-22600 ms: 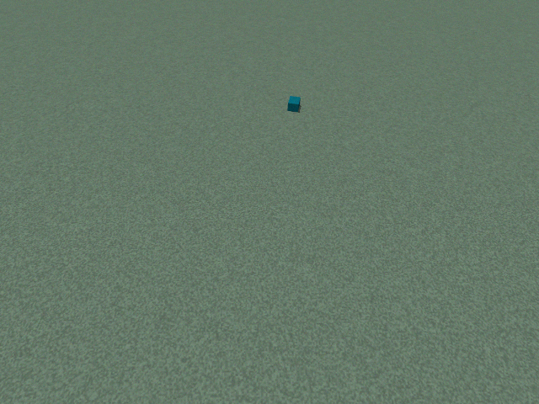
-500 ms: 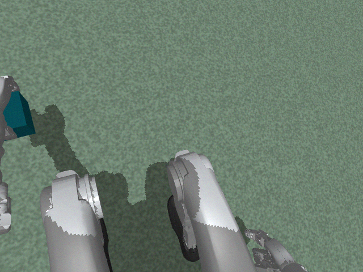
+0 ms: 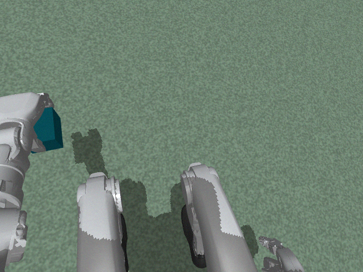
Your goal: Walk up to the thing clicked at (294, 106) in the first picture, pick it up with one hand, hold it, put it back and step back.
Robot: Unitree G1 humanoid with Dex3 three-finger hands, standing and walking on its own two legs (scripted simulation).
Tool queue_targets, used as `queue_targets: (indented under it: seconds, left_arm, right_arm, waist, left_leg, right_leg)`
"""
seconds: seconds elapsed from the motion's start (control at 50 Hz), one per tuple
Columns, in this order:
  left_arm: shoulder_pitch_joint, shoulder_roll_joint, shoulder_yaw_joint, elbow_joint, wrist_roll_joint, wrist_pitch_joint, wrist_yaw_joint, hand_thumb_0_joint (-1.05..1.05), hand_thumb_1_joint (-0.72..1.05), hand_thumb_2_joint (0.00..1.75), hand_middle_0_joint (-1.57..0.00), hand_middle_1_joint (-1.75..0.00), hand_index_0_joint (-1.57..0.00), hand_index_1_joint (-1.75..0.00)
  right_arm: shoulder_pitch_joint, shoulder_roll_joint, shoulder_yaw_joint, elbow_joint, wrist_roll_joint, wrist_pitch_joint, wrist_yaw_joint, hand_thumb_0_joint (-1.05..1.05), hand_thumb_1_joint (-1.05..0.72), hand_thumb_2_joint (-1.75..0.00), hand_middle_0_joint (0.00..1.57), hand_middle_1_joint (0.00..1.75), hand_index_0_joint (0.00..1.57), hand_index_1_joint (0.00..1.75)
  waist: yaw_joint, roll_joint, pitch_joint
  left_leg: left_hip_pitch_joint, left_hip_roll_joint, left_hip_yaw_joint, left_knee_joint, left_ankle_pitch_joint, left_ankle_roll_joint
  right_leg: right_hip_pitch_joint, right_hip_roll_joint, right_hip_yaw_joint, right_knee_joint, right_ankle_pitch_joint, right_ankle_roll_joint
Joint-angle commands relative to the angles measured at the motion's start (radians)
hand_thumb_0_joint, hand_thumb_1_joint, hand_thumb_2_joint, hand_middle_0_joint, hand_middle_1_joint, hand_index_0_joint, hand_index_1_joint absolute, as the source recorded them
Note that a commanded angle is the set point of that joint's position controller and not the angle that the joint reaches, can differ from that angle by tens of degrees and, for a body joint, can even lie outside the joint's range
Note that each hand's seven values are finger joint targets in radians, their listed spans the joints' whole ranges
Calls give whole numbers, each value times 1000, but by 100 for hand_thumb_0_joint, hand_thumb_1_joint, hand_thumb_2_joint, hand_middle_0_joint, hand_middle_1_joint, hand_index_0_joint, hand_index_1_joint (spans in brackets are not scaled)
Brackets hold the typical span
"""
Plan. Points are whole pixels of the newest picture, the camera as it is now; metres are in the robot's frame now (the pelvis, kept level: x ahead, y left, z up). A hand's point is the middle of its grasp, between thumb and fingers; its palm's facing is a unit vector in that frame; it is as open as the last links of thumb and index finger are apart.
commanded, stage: lift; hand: left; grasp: from above
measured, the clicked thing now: (42, 130) +0.45 +0.29 -0.16
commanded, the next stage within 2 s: hold in 1.18 s
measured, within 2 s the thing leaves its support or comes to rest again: neither
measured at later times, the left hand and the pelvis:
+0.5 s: hand out of the picture +0.38 +0.28 +0.09, palm faces -0.39 -0.13 -0.91, open 11.1 cm; pelvis +0.02 +0.00 +0.17, yaw +4 degrees
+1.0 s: hand out of the picture +0.37 +0.26 +0.22, palm faces -0.42 -0.12 -0.90, open 11.2 cm; pelvis +0.06 +0.01 +0.30, yaw +5 degrees
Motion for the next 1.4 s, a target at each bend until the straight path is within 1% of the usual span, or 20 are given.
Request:
queue_targets:
  seconds: [0.0, 0.06, 0.1, 0.14, 0.2, 0.26, 0.34, 0.4, 0.44, 0.58, 0.6, 0.64, 0.68, 0.74, 0.78, 0.8, 0.84, 0.98, 1.28, 1.38]
  left_arm:
    - [-276, 220, 32, -254, -32, 10, 16, 0, 67, 83, -112, -53, -108, -57]
    - [-222, 230, 53, -301, -38, 24, 15, 0, 68, 82, -112, -54, -109, -57]
    - [-193, 186, 22, -330, -50, 34, 3, 0, 68, 82, -112, -53, -109, -57]
    - [-200, 210, 39, -399, -55, 43, 2, 0, 67, 81, -112, -52, -108, -56]
    - [-112, 145, 15, -413, -66, 63, -3, 0, 68, 84, -114, -52, -109, -57]
    - [-94, 186, 43, -485, -67, 80, -4, 0, 66, 84, -114, -51, -109, -57]
    - [-20, 110, -13, -501, -81, 103, -15, 0, 67, 88, -117, -52, -110, -59]
    - [27, 122, 6, -509, -83, 115, -11, 0, 68, 88, -115, -55, -110, -61]
    - [35, 68, -32, -510, -81, 122, -12, 0, 68, 91, -117, -55, -110, -62]
    - [97, 9, -71, -417, -75, 130, -3, 0, 60, 93, -110, -56, -103, -64]
    - [95, 18, -59, -415, -77, 126, 0, 0, 58, 92, -109, -56, -102, -64]
    - [77, -28, -96, -412, -78, 120, 3, 0, 57, 91, -108, -57, -101, -64]
    - [68, -8, -81, -388, -74, 113, 17, 0, 57, 89, -108, -55, -101, -63]
    - [91, -47, -107, -346, -64, 111, 33, 0, 56, 92, -110, -54, -101, -62]
    - [59, -18, -90, -368, -64, 108, 47, 0, 56, 93, -110, -55, -102, -63]
    - [71, -51, -112, -346, -68, 111, 48, 0, 56, 91, -109, -55, -102, -63]
    - [96, -28, -87, -318, -64, 114, 60, 0, 60, 92, -111, -55, -104, -63]
    - [112, -62, -101, -310, -68, 116, 69, 0, 63, 93, -115, -52, -107, -60]
    - [104, -74, -120, -377, -78, 136, 59, 0, 61, 92, -112, -52, -105, -60]
    - [100, -74, -132, -393, -64, 131, 33, 0, 58, 89, -109, -51, -102, -58]
  right_arm:
    - [141, -205, -85, -65, 15, -9, -31, 0, -90, -90, 20, 30, 20, 30]
    - [124, -202, -92, -74, 27, -5, -43, 0, -90, -90, 20, 30, 20, 30]
    - [114, -185, -92, -86, 30, -3, -50, 0, -90, -90, 20, 30, 20, 30]
    - [106, -184, -97, -90, 36, -1, -61, 0, -90, -90, 20, 30, 20, 30]
    - [90, -167, -100, -92, 41, 0, -72, 0, -90, -90, 20, 30, 20, 30]
    - [67, -166, -103, -97, 49, 5, -88, 0, -90, -90, 20, 30, 20, 30]
    - [51, -144, -95, -98, 58, 6, -105, 0, -90, -90, 20, 30, 20, 30]
    - [40, -139, -92, -93, 63, 3, -117, 0, -90, -90, 20, 30, 20, 30]
    - [34, -134, -92, -86, 66, 1, -126, 0, -90, -90, 20, 30, 20, 30]
    - [38, -124, -90, -70, 78, -24, -146, 0, -90, -90, 20, 30, 20, 30]
    - [35, -127, -92, -66, 75, -28, -147, 0, -90, -90, 20, 30, 20, 30]
    - [39, -120, -92, -64, 74, -37, -151, 0, -90, -90, 20, 30, 20, 30]
    - [46, -118, -91, -60, 75, -46, -153, 0, -90, -90, 20, 30, 20, 30]
    - [64, -111, -90, -48, 73, -55, -153, 0, -90, -90, 20, 30, 20, 30]
    - [74, -111, -95, -47, 72, -60, -155, 0, -90, -90, 20, 30, 20, 30]
    - [81, -110, -93, -43, 70, -62, -153, 0, -90, -90, 20, 30, 20, 30]
    - [82, -113, -96, -40, 70, -62, -153, 0, -90, -90, 20, 30, 20, 30]
    - [73, -111, -102, -44, 69, -59, -146, 0, -90, -90, 20, 30, 20, 30]
    - [53, -119, -113, -52, 79, -48, -140, 0, -90, -90, 20, 30, 20, 30]
    - [34, -119, -114, -65, 84, -43, -138, 0, -90, -90, 20, 30, 20, 30]
  waist:
    - [17, 194, -635]
    - [35, 171, -656]
    - [25, 149, -625]
    - [38, 162, -653]
    - [35, 130, -620]
    - [52, 139, -644]
    - [35, 104, -560]
    - [53, 98, -528]
    - [43, 109, -476]
    - [61, 62, -362]
    - [68, 78, -356]
    - [63, 84, -343]
    - [67, 72, -299]
    - [62, 27, -289]
    - [73, 38, -316]
    - [61, 25, -298]
    - [78, 10, -282]
    - [93, 18, -237]
    - [99, -13, -210]
    - [111, 6, -183]
  left_leg:
    - [594, -11, 62, -343, -11, 54]
    - [657, -12, 60, -387, 9, 53]
    - [677, -11, 65, -428, 1, 55]
    - [730, -11, 79, -456, 13, 55]
    - [789, -10, 75, -523, 26, 53]
    - [884, -10, 80, -594, 32, 51]
    - [951, -15, 102, -681, 52, 52]
    - [1034, -13, 100, -761, 65, 49]
    - [1091, -10, 90, -828, 54, 42]
    - [1249, -5, 81, -1004, 105, 33]
    - [1276, -1, 71, -1032, 108, 28]
    - [1332, 2, 68, -1081, 123, 24]
    - [1342, -3, 74, -1124, 105, 27]
    - [1388, -13, 104, -1150, 197, 33]
    - [1436, -19, 120, -1173, 252, 35]
    - [1452, -18, 122, -1190, 268, 35]
    - [1473, -22, 123, -1219, 289, 36]
    - [1594, -24, 126, -1337, 315, 26]
    - [1757, -36, 149, -1470, 446, 28]
    - [1796, -32, 145, -1515, 447, 23]
  right_leg:
    - [311, 10, -72, -328, 99, -83]
    - [369, 6, -65, -372, 115, -80]
    - [410, 7, -58, -422, 109, -77]
    - [463, 5, -44, -468, 114, -75]
    - [526, 0, -42, -527, 131, -71]
    - [615, 0, -30, -597, 133, -70]
    - [727, -2, -12, -713, 147, -65]
    - [805, -5, -5, -783, 156, -63]
    - [832, -6, -2, -826, 155, -64]
    - [990, -4, 11, -983, 190, -68]
    - [1007, -4, 10, -991, 196, -68]
    - [1042, -4, 11, -1031, 218, -68]
    - [1085, -5, 20, -1084, 205, -66]
    - [1175, -5, 31, -1154, 271, -64]
    - [1239, -6, 39, -1193, 321, -61]
    - [1257, -7, 38, -1208, 338, -59]
    - [1294, -10, 43, -1242, 360, -56]
    - [1380, -14, 43, -1335, 380, -56]
    - [1571, -19, 62, -1480, 512, -42]
    - [1577, -16, 57, -1502, 498, -49]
